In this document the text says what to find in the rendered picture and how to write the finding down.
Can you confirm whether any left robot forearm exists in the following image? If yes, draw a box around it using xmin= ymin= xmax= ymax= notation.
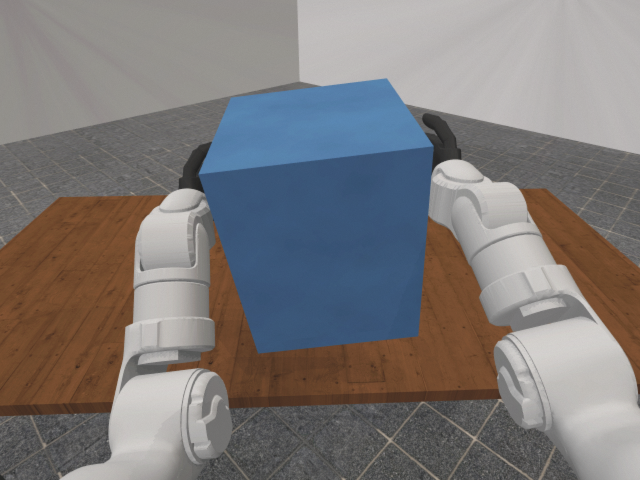
xmin=108 ymin=189 xmax=216 ymax=452

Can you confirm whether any robot right upper arm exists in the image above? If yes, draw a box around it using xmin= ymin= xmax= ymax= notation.
xmin=494 ymin=316 xmax=640 ymax=480

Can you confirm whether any carton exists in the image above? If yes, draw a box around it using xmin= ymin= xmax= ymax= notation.
xmin=198 ymin=78 xmax=434 ymax=354

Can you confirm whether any right robot forearm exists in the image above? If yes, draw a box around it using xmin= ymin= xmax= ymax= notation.
xmin=428 ymin=159 xmax=638 ymax=402

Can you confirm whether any robot left upper arm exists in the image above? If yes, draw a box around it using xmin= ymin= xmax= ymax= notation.
xmin=59 ymin=368 xmax=233 ymax=480

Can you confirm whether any robot left hand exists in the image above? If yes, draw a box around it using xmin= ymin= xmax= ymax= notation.
xmin=178 ymin=142 xmax=214 ymax=221

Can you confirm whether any table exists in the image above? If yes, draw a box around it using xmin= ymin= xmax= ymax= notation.
xmin=0 ymin=188 xmax=640 ymax=480

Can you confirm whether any robot right hand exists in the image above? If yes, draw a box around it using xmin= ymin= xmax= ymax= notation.
xmin=422 ymin=113 xmax=461 ymax=176

